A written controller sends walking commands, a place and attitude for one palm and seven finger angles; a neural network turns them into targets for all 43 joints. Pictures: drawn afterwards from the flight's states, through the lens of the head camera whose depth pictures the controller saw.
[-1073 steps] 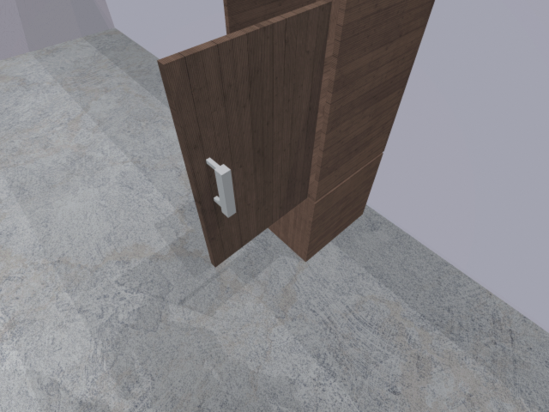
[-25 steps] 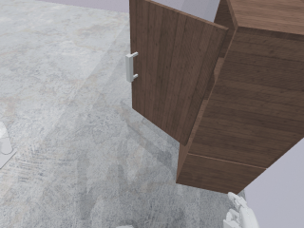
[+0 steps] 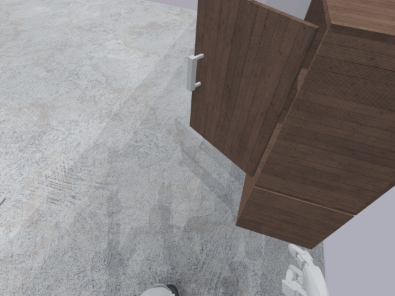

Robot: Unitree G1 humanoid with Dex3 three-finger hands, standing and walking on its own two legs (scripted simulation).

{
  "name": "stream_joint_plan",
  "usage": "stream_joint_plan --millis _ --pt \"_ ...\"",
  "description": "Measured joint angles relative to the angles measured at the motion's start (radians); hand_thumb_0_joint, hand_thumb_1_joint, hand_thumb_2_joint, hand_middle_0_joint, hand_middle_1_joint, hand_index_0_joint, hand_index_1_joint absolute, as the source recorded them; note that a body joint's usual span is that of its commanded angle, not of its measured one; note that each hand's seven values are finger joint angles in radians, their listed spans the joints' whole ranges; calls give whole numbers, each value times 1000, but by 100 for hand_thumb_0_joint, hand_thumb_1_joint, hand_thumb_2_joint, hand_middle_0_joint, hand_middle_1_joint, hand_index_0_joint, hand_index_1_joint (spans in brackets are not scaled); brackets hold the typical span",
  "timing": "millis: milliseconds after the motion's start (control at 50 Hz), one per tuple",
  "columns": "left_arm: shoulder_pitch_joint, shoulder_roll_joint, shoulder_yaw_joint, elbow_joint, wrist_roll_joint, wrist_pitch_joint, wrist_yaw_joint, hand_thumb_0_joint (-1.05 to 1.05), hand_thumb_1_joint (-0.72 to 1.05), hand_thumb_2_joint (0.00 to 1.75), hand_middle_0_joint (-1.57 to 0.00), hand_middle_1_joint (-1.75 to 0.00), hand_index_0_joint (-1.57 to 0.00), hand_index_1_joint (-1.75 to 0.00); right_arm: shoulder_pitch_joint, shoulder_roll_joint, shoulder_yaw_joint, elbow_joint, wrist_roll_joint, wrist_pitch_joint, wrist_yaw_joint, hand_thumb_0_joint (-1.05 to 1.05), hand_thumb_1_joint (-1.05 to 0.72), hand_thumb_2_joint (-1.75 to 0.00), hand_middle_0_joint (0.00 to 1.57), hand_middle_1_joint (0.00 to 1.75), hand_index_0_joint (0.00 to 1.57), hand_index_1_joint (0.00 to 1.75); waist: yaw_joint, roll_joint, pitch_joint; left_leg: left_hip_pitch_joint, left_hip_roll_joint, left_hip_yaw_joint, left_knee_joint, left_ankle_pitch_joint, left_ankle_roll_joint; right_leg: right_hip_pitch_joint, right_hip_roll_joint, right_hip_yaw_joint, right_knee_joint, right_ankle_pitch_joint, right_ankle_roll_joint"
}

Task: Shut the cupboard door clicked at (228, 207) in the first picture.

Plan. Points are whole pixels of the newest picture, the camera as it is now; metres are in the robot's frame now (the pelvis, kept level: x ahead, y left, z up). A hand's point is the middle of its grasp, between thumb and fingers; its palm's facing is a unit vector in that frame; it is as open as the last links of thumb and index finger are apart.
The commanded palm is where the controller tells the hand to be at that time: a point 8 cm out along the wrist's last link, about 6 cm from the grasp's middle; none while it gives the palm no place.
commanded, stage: step back with the hand held close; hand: left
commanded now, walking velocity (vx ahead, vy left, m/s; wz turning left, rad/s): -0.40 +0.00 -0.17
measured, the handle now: (195, 72) +0.84 +0.10 +0.00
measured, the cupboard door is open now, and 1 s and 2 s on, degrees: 59 59 59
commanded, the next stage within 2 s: stop stepping back and stand still in 0.20 s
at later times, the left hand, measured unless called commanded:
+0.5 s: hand out of the picture +0.16 +0.29 +0.17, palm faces +0.36 -0.85 -0.39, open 7.4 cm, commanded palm +0.10 +0.32 +0.20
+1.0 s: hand out of the picture +0.11 +0.29 +0.18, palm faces +0.37 -0.84 -0.40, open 7.4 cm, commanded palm +0.07 +0.31 +0.20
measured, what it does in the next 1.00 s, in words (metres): walks backwards: right foot, then left foot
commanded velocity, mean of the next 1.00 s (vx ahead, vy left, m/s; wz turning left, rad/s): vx -0.04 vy -0.05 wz -0.01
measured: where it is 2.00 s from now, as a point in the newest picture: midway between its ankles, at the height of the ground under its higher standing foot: outside the picture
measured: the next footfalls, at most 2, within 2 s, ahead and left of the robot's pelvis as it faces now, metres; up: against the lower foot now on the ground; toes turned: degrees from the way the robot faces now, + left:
right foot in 0.02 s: -0.13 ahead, -0.12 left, +0.00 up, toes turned -1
left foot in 0.46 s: +0.02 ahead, +0.10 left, +0.00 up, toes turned -4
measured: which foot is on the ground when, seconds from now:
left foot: down 0.00-0.32, up 0.34-0.44, down 0.46-0.88, up 0.90-1.00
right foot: up 0.00-0.00, down 0.02-0.50, up 0.52-0.86, down 0.88-1.00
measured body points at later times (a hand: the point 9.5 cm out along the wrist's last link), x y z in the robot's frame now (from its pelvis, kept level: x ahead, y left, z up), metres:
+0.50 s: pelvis -0.06 +0.03 +0.01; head -0.07 +0.08 +0.45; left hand +0.13 +0.33 +0.19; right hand +0.02 -0.27 -0.06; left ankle -0.02 +0.11 -0.72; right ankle -0.17 -0.12 -0.71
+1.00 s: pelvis -0.11 +0.04 +0.02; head -0.14 +0.05 +0.47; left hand +0.09 +0.33 +0.20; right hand -0.01 -0.22 -0.07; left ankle -0.03 +0.14 -0.69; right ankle -0.19 -0.01 -0.71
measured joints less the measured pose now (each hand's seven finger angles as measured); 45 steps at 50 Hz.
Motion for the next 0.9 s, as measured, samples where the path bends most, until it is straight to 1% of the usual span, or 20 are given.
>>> stream_joint_plan --millis 40,80,120,160,240,280,320,360,400,420,460,500,540,580,640,740,840,860,880,900 --pt "-22 -8 -18 -13 -5 -9 1 1 89 90 -20 -31 -21 -30 -52 13 12 -7 -1 -22 7 1 -90 -90 20 30 20 30 29 -18 27 -21 22 36 -43 49 -16 45 -6 20 -168 -46 -19" --pt "-63 -27 -71 -13 7 -14 -6 1 89 90 -20 -31 -21 -30 -92 13 13 9 -2 -30 8 1 -90 -90 20 30 20 30 33 18 73 -10 55 20 -74 82 -47 43 32 21 -191 -2 -33" --pt "-89 -16 -113 -23 15 -15 -14 2 89 90 -20 -31 -21 -30 -96 26 15 31 9 -20 2 1 -90 -90 20 30 20 30 31 7 87 37 49 2 -98 92 -62 53 36 34 -180 44 -24" --pt "-94 19 -112 -43 17 -17 -26 2 88 90 -21 -31 -21 -30 -83 39 21 35 19 -1 -6 1 -90 -90 21 30 20 30 8 -16 74 76 43 -4 -119 108 -47 64 35 50 -159 41 -15" --pt "-82 100 -62 -21 7 -23 -52 1 88 90 -21 -31 -22 -30 -46 28 15 5 19 32 -17 1 -90 -90 21 30 20 30 -70 -28 21 102 50 5 -111 105 -29 77 35 52 -128 16 -15" --pt "-73 115 -47 18 0 -20 -64 1 88 90 -21 -31 -22 -30 -26 2 1 -15 16 48 -19 1 -90 -90 20 30 20 30 -108 -10 0 93 48 -8 -98 84 -39 74 38 40 -125 22 -26" --pt "-48 120 -45 51 -8 -15 -69 1 88 90 -21 -31 -22 -30 5 -25 -18 -28 18 61 -19 1 -90 -90 20 30 20 30 -130 -5 -19 66 29 -28 -54 -36 -75 68 26 31 -132 32 -27" --pt "12 115 -52 59 -7 -11 -64 1 88 90 -21 -31 -22 -30 50 -52 -34 -20 18 67 -18 1 -90 -90 20 30 20 30 -114 -24 -46 37 -12 -64 106 -193 -116 61 -2 50 -137 36 -23" --pt "94 100 -56 48 -2 -2 -52 1 88 90 -21 -31 -22 -30 105 -77 -42 -6 17 73 -20 1 -90 -90 20 30 20 30 -83 -48 -84 46 -52 -94 274 -273 -125 50 -29 87 -149 44 -18" --pt "121 91 -61 42 3 6 -44 1 88 90 -21 -31 -22 -30 131 -88 -43 -2 17 75 -25 1 -90 -90 20 30 20 30 -71 -54 -95 74 -61 -102 291 -286 -121 46 -37 98 -159 50 -8" --pt "109 73 -77 35 10 24 -29 1 88 90 -21 -31 -22 -30 173 -110 -41 2 23 65 -40 1 -90 -90 20 30 20 30 -60 -45 -81 167 -59 -123 175 -211 -115 35 -36 84 -154 49 16" --pt "16 63 -91 47 15 39 -15 1 88 90 -21 -31 -22 -30 163 -101 -43 36 28 41 -54 1 -90 -90 20 30 19 30 -58 -60 -22 193 -87 -129 102 -235 -44 -3 -54 60 -90 30 28" --pt "-58 49 -87 57 13 57 3 1 88 90 -21 -31 -22 -30 117 -66 -31 53 29 18 -45 1 -90 -90 20 30 19 30 -34 -89 55 212 -95 -101 70 -210 -16 -49 -60 72 -20 29 16" --pt "-68 39 -74 37 1 76 8 1 88 90 -20 -31 -21 -30 75 -26 -12 39 17 -13 -23 1 -90 -90 20 30 19 30 -44 -87 101 235 -78 -84 19 -167 -18 -111 -33 61 83 -15 14" --pt "-35 41 -85 -43 -6 91 0 2 89 90 -20 -31 -21 -30 50 33 19 5 4 -47 9 1 -90 -90 20 30 20 30 -73 -67 117 273 -49 -77 -69 -107 -19 -168 -1 17 165 6 16" --pt "103 98 -89 -128 -9 74 -19 2 89 90 -21 -31 -21 -30 64 87 71 -30 -10 -16 27 1 -90 -90 20 30 20 30 -101 -38 38 327 -27 -54 -198 -52 -36 -141 3 -56 75 47 6" --pt "142 130 -76 -1 -14 125 -18 1 88 90 -21 -31 -22 -30 76 66 73 -40 -7 52 4 1 -90 -90 21 30 20 30 -93 4 -29 320 -49 -47 -228 -136 -68 2 12 -125 -167 35 -26" --pt "138 135 -68 23 -14 143 -14 1 88 90 -21 -31 -22 -30 74 57 70 -46 -5 60 1 1 -90 -90 21 30 20 30 -87 -5 -33 297 -64 -36 -198 -169 -73 34 3 -119 -226 45 -39" --pt "132 143 -57 36 -14 159 -8 1 88 90 -21 -31 -22 -30 71 46 66 -56 -4 65 -1 1 -89 -90 21 30 20 30 -78 -28 -34 257 -86 -19 -140 -211 -79 60 -15 -82 -284 45 -61" --pt "110 129 -62 52 -11 170 -5 1 88 90 -21 -31 -22 -30 62 24 58 -53 -3 67 -2 1 -89 -90 21 30 20 30 -61 -21 -27 208 -86 -20 -57 -245 -85 50 -19 -70 -305 146 -79"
